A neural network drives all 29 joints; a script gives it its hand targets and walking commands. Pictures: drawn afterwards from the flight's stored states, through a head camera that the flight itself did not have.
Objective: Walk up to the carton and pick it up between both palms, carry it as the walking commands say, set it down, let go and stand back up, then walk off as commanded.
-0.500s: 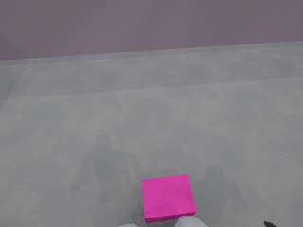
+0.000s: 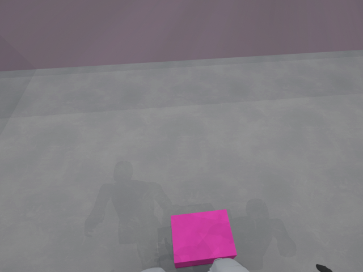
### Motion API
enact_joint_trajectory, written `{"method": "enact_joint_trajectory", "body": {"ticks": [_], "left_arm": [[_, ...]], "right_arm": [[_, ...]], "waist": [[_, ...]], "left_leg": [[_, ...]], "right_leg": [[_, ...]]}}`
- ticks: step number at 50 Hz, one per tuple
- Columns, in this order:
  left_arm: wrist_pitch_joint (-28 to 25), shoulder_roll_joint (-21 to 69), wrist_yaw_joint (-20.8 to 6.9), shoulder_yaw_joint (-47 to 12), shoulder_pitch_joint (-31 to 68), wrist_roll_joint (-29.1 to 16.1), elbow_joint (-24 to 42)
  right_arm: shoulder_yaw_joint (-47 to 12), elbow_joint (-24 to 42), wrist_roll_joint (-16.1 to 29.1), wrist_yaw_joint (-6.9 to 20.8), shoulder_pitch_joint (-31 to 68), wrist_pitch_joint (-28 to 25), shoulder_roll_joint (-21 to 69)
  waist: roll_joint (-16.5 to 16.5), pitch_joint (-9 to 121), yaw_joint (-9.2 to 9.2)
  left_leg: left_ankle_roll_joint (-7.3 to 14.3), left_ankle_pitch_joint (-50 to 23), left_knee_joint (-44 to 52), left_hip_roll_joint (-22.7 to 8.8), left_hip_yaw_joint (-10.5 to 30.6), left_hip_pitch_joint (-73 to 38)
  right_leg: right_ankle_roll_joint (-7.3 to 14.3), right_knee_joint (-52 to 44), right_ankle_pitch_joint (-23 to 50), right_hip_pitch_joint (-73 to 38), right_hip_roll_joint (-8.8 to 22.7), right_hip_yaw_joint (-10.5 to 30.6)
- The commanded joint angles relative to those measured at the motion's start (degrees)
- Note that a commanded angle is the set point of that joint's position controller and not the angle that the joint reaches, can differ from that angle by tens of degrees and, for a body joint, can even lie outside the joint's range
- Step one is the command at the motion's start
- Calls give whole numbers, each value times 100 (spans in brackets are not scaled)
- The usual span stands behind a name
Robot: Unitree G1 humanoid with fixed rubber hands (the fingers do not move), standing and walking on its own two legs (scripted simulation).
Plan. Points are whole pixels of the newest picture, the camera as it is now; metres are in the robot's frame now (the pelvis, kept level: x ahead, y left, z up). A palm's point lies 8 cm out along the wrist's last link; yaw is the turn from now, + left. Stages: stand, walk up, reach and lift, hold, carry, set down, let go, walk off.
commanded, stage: walk up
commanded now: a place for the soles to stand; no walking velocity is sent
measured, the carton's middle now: (201, 238) +0.33 -0.08 -0.67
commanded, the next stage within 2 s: none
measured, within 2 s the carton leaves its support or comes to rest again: neither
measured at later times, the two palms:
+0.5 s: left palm out of the picture +0.08 +0.28 -0.10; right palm out of the picture +0.04 -0.36 -0.11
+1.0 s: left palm out of the picture -0.02 +0.16 -0.10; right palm out of the picture -0.09 -0.44 -0.12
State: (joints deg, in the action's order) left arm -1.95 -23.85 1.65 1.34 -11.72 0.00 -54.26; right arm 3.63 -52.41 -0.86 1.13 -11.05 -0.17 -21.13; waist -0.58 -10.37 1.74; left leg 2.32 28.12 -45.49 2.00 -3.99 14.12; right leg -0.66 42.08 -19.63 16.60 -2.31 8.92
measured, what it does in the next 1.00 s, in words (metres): walks backwards: right foot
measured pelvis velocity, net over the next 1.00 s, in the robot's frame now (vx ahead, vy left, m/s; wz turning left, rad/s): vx -0.14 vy -0.13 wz -0.07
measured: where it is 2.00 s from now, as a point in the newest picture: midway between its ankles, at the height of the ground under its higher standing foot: outside the picture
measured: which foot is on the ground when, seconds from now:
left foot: down 0.00-0.62, up 0.64-1.00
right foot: down 0.00-0.36, up 0.38-0.60, down 0.62-1.00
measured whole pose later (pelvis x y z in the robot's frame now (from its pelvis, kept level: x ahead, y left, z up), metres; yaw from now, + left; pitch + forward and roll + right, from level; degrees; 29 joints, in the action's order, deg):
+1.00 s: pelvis -0.14 -0.13 +0.00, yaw -4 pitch -7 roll +2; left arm 2.1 -20.2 -0.7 3.2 -11.2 0.0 -44.9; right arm 3.6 -52.4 -0.6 -1.0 -10.8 0.1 -21.3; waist -1.3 -13.7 0.5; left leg 0.2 32.0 -57.8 3.0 -0.5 19.2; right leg 2.9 37.6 -7.1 23.7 -5.0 6.3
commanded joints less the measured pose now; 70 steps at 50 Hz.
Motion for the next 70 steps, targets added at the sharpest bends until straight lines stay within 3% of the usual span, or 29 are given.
{"method": "enact_joint_trajectory", "body": {"ticks": [1,2,3,4,10,13,14,15,17,18,21,26,29,30,31,32,36,42,49,53,54,55,56,57,59,64,67,69,70], "left_arm": [[-114,-1455,189,253,502,34,505],[-84,-1109,175,166,597,-34,542],[-15,-1101,204,189,335,-64,463],[32,-1397,232,281,121,-33,313],[-81,-1332,155,310,-217,-63,312],[-224,-1299,202,340,-765,4,108],[138,-1545,-72,437,146,262,613],[281,-1550,-135,458,460,168,831],[449,-1306,-167,455,543,116,983],[518,-1221,-164,458,548,149,1091],[630,-1295,-179,575,431,165,1201],[644,-1228,-350,743,339,143,1392],[526,-1174,-405,825,-475,168,1106],[459,-1434,-393,860,-439,262,1100],[440,-1962,-381,870,-95,275,1390],[489,-2045,-386,880,198,196,1455],[511,-1364,-172,734,813,195,1553],[193,-1071,25,659,137,88,1307],[177,-1237,-15,681,554,182,1316],[333,-1209,-59,664,845,170,1330],[360,-1045,-36,631,907,168,1365],[350,-873,-20,605,977,149,1412],[332,-1173,-28,697,688,175,1144],[331,-1269,-47,740,184,145,904],[355,-1276,-131,861,-477,50,636],[195,-1308,-271,853,-17,142,855],[126,-1260,-283,869,-750,146,524],[74,-1308,-219,944,-1773,179,141],[40,-1880,-175,1013,-1583,234,293]], "right_arm": [[469,190,-59,-56,-407,-78,-1447],[532,152,-115,-83,-542,-130,-1693],[506,308,-74,-114,-262,-164,-1838],[518,353,-30,-104,-34,-180,-1897],[483,386,-87,-102,-65,-171,-1602],[397,514,19,-33,288,-89,-1495],[417,433,321,-257,-186,-137,-1531],[533,411,351,-400,-518,-159,-1805],[644,443,284,-532,-668,-182,-1945],[674,466,249,-568,-606,-227,-1987],[647,501,234,-647,-410,-310,-2106],[592,602,89,-670,-196,-300,-2129],[493,708,103,-569,307,-202,-2002],[404,633,123,-536,-45,-132,-1618],[290,750,227,-583,-189,-67,-1354],[344,744,240,-677,202,6,-1551],[325,416,241,-510,-290,44,-1398],[333,191,48,-319,-418,48,-1294],[363,21,-97,-147,-820,102,-1246],[487,-268,-197,-103,-1687,90,-1358],[512,-273,-266,-112,-1813,82,-1510],[534,-36,-258,-162,-1384,40,-1885],[576,312,-194,-228,-132,-50,-2251],[496,604,-213,-292,813,-184,-2136],[403,644,-201,-318,975,-302,-1770],[574,603,-213,-144,-558,-193,-1833],[621,634,-150,-80,-287,-73,-1979],[508,653,-189,-86,24,25,-1509],[318,847,-121,-118,357,-2,-992]], "waist": [[-170,685,367],[633,824,398],[817,712,214],[398,656,100],[787,799,23],[531,1365,-362],[-658,827,79],[-541,996,212],[71,905,262],[421,744,201],[-190,218,-9],[417,67,-125],[708,925,-567],[-530,1039,-484],[-2183,987,-410],[-1542,1073,-546],[-1021,257,-240],[-383,1024,-432],[-1069,1039,-173],[-1106,1157,216],[-360,922,286],[1191,354,368],[1099,-155,53],[346,-291,-300],[77,88,-673],[731,861,157],[946,1146,-248],[-208,1137,-885],[-1545,575,-1014]], "left_leg": [[17,-704,1652,-600,1268,-662],[206,-874,2564,-1274,2100,-1124],[470,-1080,2967,-2103,2776,-917],[651,-1277,2911,-2392,2804,-503],[707,-3544,1968,-1879,1724,-1059],[430,-3734,901,-1407,1030,-285],[232,-4308,892,-1474,1404,-398],[246,-4459,852,-1589,1541,-899],[816,-5352,1186,-2302,1904,-886],[1262,-5937,1520,-2906,2323,-738],[1751,-5692,1504,-3252,2323,-163],[1227,-4743,1321,-2665,1665,275],[548,-3259,498,-1917,863,761],[205,-1332,-675,-1203,340,1426],[-111,1293,-1806,-41,314,2138],[-46,1571,-2804,213,952,1402],[-137,301,-2990,13,1048,1297],[-311,10,-2046,-21,1603,1451],[-149,253,-530,-137,797,204],[93,-74,583,94,315,-1402],[238,904,1198,-224,1187,-1147],[850,3249,3271,-1527,3709,436],[1227,4132,4241,-2553,4804,2330],[1129,3306,4048,-2434,4505,2844],[960,2139,3472,-1644,3262,2329],[1146,2142,2932,-1608,3289,-176],[1029,1890,2946,-1696,2867,492],[468,1924,858,-834,1731,2788],[-24,963,-1005,525,875,4064]], "right_leg": [[972,-771,1411,1129,1016,1683],[505,328,1192,1516,322,651],[309,748,-903,1702,-221,-86],[273,1367,-1409,1356,30,-96],[291,272,-1042,851,331,-692],[531,-1378,657,-805,234,-309],[725,-548,3128,250,294,301],[823,135,3621,833,320,401],[555,1418,1572,1213,46,39],[416,2185,-982,1446,-60,6],[293,3255,-1486,1673,193,362],[207,1852,-1341,1200,407,-94],[388,-527,110,-465,209,-527],[524,-1132,1128,-766,541,490],[1099,-1999,2398,-236,1655,2682],[1707,-2521,1372,1036,1974,3004],[1346,-2030,-619,1139,1012,1882],[1306,-2255,-1516,-538,1384,2559],[1228,-2555,-1942,616,1354,2110],[519,-2464,-2456,1944,1082,1495],[413,-1639,-2765,2400,691,1307],[320,431,-2811,2504,-288,625],[85,2657,-1132,1487,-691,-12],[85,3376,-625,821,-439,253],[20,3763,-301,637,-296,-85],[1,1246,-1548,1194,-44,-794],[382,-535,-1639,-537,-26,-1049],[655,-1754,-1500,-2851,164,6],[1027,-2965,-4248,-2187,1667,3253]]}}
